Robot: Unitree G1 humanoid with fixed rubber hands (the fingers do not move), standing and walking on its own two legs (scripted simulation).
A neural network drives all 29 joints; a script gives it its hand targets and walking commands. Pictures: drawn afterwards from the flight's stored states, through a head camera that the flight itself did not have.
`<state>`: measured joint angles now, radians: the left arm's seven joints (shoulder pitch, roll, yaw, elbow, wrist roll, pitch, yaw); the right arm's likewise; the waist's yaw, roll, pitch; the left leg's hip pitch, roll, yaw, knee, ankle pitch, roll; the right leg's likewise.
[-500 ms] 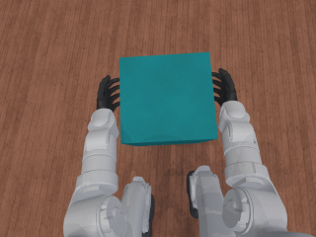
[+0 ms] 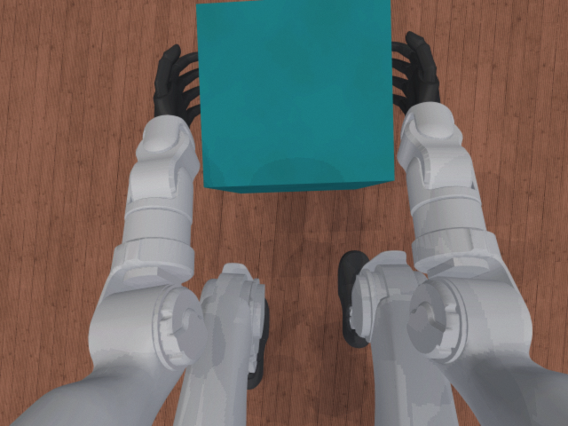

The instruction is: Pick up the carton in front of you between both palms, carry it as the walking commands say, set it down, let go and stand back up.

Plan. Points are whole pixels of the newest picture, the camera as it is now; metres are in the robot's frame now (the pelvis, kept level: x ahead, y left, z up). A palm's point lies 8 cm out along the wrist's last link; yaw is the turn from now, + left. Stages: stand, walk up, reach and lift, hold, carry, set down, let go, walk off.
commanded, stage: set down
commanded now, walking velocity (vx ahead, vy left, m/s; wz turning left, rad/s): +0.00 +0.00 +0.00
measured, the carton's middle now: (295, 119) +0.51 -0.03 -0.20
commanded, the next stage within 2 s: none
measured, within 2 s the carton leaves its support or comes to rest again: rests again in 0.94 s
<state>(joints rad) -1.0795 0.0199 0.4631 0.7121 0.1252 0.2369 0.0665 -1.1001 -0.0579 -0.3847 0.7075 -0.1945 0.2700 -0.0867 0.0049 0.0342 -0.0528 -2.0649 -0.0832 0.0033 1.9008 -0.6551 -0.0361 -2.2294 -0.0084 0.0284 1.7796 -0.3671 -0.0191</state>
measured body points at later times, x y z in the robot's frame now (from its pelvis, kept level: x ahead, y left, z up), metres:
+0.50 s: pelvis +0.00 +0.01 -0.08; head +0.35 -0.01 +0.19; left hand +0.54 +0.12 -0.25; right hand +0.55 -0.19 -0.23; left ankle +0.07 +0.12 -0.43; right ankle +0.14 -0.12 -0.43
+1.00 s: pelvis -0.01 +0.01 -0.09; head +0.35 -0.01 +0.17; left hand +0.53 +0.12 -0.26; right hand +0.54 -0.19 -0.26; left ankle +0.07 +0.12 -0.43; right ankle +0.14 -0.12 -0.43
